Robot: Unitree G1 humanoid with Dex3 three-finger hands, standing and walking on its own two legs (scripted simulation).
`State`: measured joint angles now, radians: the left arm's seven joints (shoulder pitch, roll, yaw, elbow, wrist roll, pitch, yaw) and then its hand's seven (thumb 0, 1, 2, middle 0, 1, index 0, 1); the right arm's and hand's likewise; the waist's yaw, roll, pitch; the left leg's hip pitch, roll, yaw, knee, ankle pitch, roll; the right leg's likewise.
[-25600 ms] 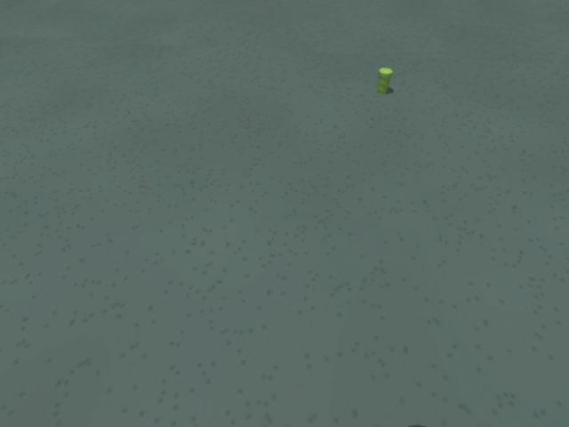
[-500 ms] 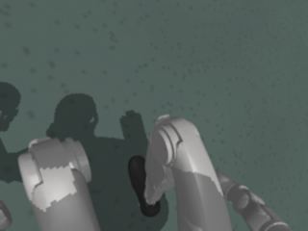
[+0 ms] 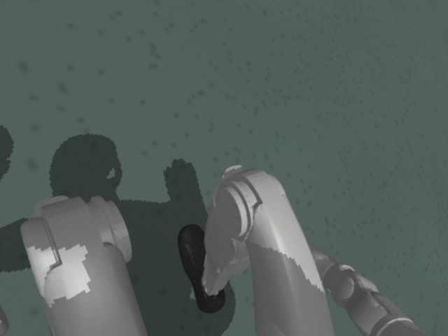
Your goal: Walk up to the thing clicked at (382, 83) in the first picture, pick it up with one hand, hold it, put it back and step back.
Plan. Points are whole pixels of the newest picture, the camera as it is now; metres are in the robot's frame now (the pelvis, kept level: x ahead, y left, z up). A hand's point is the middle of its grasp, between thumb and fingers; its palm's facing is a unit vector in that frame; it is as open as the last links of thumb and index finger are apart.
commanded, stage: loosen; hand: left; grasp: from the side
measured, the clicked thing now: out of the picture +0.40 +0.31 -0.20
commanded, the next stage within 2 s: open in 0.04 s
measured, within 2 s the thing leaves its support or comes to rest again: rests again in 0.72 s
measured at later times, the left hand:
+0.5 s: hand out of the picture +0.40 +0.32 -0.18, palm faces +0.50 -0.86 +0.03, open 15.1 cm
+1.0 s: hand out of the picture +0.36 +0.38 -0.09, palm faces +0.44 -0.90 -0.06, open 17.6 cm
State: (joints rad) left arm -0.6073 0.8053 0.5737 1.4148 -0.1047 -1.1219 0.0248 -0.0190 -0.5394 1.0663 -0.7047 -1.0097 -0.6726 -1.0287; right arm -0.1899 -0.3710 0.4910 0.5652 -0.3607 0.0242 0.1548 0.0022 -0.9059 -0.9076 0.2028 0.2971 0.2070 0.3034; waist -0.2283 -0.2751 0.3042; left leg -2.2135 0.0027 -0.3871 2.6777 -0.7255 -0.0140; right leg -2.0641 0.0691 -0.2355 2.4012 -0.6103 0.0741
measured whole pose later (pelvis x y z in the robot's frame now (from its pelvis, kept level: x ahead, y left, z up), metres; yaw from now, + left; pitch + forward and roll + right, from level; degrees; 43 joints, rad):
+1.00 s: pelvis +0.00 +0.00 +0.02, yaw +2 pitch +18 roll -17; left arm -0.46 0.76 0.53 1.04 -0.19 -0.86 -0.16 -0.01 -0.61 0.07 -0.07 -0.04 -0.08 -0.05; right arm -0.07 -0.36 0.36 0.58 -0.23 0.05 0.12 0.00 -0.91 -0.90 0.21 0.30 0.21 0.30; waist -0.15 -0.16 0.13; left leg -2.23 0.01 -0.32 2.59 -0.71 0.00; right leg -2.08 0.04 -0.20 2.34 -0.63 0.06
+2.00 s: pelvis +0.08 -0.02 +0.35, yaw +15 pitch +22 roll -3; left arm 0.18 0.30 0.14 0.27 -0.01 0.20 0.15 -0.01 -0.48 0.09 -0.06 -0.06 -0.07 -0.07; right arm 0.16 -0.24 0.00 0.50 0.05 -0.01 -0.14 0.01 -0.90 -0.91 0.20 0.30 0.21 0.30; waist -0.03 0.01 -0.18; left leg -1.20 0.05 -0.07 1.41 -0.60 -0.03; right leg -1.16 -0.02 -0.06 1.36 -0.59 0.00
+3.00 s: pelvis +0.11 -0.01 +0.44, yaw +16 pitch +8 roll -2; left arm 0.46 0.20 -0.01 -0.01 -0.01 0.28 0.13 -0.01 -0.58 0.03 -0.05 -0.05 -0.05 -0.05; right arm 0.28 -0.21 0.03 0.50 0.01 -0.11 -0.18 0.02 -0.90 -0.90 0.20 0.30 0.21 0.30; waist -0.02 0.04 -0.11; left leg -0.63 0.05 -0.04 0.96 -0.48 -0.03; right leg -0.59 -0.01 -0.06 0.92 -0.47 0.01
